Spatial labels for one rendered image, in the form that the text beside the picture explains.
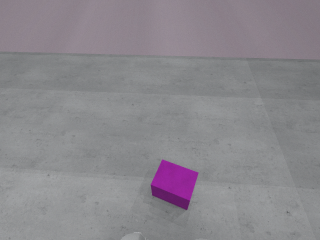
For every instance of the carton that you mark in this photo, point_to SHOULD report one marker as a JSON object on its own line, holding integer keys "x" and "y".
{"x": 174, "y": 184}

